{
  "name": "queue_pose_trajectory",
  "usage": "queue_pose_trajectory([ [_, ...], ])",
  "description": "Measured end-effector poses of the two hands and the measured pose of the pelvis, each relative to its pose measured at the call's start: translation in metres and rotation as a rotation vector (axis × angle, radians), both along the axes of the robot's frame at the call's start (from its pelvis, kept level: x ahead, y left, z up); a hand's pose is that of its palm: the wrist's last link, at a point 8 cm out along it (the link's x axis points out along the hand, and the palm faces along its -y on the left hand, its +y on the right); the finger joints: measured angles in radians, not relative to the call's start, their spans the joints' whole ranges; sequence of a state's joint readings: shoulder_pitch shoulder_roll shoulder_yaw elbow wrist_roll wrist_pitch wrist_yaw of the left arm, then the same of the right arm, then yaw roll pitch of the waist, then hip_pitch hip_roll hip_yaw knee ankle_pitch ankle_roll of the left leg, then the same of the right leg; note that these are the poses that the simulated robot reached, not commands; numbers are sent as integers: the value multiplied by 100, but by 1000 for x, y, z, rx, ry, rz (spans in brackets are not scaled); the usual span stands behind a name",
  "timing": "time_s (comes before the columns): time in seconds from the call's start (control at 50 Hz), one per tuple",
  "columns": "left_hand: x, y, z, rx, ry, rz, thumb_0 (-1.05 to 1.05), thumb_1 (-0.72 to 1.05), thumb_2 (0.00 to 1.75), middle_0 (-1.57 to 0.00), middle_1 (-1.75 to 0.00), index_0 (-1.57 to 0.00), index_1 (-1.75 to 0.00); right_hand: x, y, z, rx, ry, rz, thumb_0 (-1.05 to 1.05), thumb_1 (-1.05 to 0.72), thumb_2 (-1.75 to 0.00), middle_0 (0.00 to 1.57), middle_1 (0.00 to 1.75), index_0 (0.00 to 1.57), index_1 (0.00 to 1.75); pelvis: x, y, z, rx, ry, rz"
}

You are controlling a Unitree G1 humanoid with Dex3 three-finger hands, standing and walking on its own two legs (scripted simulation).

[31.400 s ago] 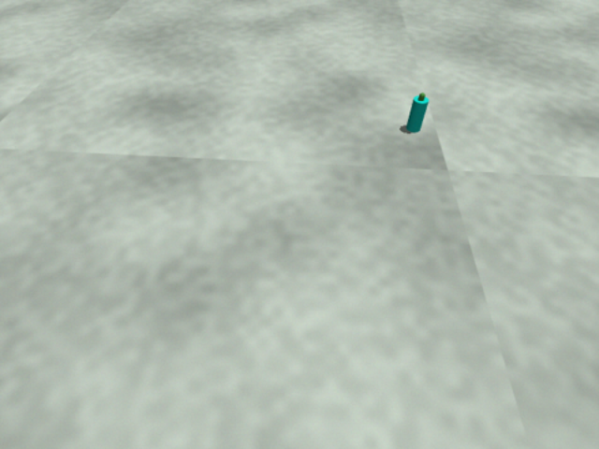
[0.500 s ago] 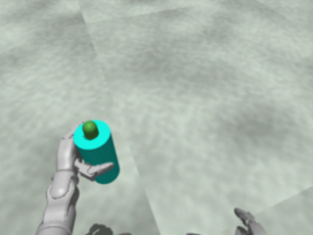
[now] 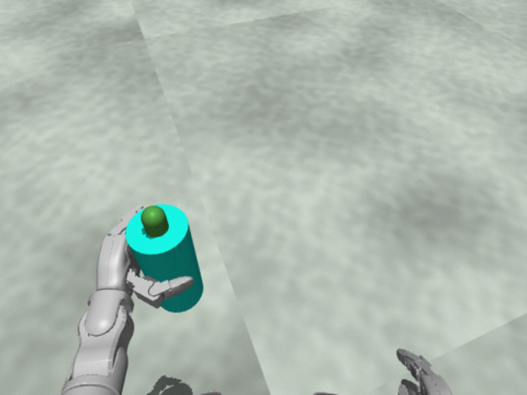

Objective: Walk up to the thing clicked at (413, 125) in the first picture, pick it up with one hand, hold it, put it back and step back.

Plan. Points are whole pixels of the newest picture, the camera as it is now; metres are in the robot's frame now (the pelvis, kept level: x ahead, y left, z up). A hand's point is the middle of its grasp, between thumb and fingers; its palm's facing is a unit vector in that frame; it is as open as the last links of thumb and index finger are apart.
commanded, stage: hold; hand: left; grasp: from the side
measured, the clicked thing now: (167, 256) +0.31 +0.15 +0.03
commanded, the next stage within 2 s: crouch in 0.48 s
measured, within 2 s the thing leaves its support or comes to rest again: neither
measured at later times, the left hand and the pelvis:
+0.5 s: hand (157, 254) +0.32 +0.17 +0.03, palm faces +0.05 -1.00 -0.02, open 11.2 cm; pelvis +0.00 +0.00 +0.00, yaw +0 degrees
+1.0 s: hand (173, 277) +0.33 +0.16 -0.07, palm faces +0.07 -1.00 +0.01, open 11.1 cm; pelvis -0.02 +0.00 -0.05, yaw +0 degrees
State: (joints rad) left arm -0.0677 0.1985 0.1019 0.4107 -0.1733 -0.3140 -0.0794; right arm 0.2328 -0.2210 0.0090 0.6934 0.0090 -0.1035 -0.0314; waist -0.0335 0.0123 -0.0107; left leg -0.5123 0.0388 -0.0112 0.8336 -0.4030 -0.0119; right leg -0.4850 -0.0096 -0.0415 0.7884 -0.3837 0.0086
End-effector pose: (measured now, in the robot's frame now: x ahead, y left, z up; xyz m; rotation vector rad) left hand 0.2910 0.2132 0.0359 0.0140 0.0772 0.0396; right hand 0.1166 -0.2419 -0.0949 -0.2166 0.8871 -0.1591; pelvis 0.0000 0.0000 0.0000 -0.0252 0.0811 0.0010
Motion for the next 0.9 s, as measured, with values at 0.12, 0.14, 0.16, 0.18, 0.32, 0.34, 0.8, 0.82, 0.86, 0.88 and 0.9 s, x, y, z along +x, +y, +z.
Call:
queue_pose_trajectory([
  [0.12,-2,-1,-1,-11,-9,25,-2,-53,96,-67,-105,-69,-105,3,0,0,-6,1,-1,1,-92,-90,20,30,20,30,2,-1,0,0,1,1],
  [0.14,-1,0,0,-9,-11,29,-2,-53,96,-67,-105,-69,-105,3,1,1,-7,0,-2,1,-92,-90,20,30,20,30,2,-1,0,0,1,0],
  [0.16,-1,1,0,-6,-14,31,-2,-53,96,-67,-105,-69,-105,4,1,1,-8,-2,-3,1,-92,-90,20,30,20,30,2,-1,0,0,0,1],
  [0.18,-1,2,1,-3,-17,32,-2,-53,96,-67,-105,-69,-105,4,2,1,-9,-5,-3,1,-92,-90,20,30,20,30,2,-1,0,0,-1,1],
  [0.32,4,8,7,16,-28,25,-2,-53,96,-67,-106,-68,-106,6,4,2,-4,-14,-2,1,-92,-90,20,30,20,30,2,1,0,-3,-4,2],
  [0.34,5,8,7,12,-27,26,-2,-53,96,-67,-106,-68,-106,5,5,2,-3,-13,-2,1,-92,-90,20,30,20,30,2,2,0,-3,-4,2],
  [0.8,7,7,-9,-11,-16,53,-2,-52,92,-69,-102,-71,-102,-1,7,-5,6,4,16,1,-89,-90,20,30,21,30,-6,2,-5,0,19,3],
  [0.82,8,7,-15,-13,-7,53,-2,-52,92,-69,-101,-71,-101,-1,6,-6,5,8,18,1,-89,-90,20,30,21,30,-7,1,-7,0,28,3],
  [0.86,11,6,-30,-16,14,47,-2,-52,92,-69,-101,-71,-101,-3,3,-11,0,20,22,1,-89,-90,20,30,21,30,-10,1,-12,0,52,2],
  [0.88,11,6,-39,-18,26,44,-2,-52,92,-69,-101,-71,-101,-5,1,-15,-4,29,24,1,-88,-90,20,30,21,30,-12,1,-15,0,67,1],
  [0.9,12,5,-49,-21,37,42,-2,-52,92,-69,-101,-71,-101,-7,-1,-18,-8,39,26,1,-88,-90,20,30,21,30,-13,0,-19,0,83,0],
])
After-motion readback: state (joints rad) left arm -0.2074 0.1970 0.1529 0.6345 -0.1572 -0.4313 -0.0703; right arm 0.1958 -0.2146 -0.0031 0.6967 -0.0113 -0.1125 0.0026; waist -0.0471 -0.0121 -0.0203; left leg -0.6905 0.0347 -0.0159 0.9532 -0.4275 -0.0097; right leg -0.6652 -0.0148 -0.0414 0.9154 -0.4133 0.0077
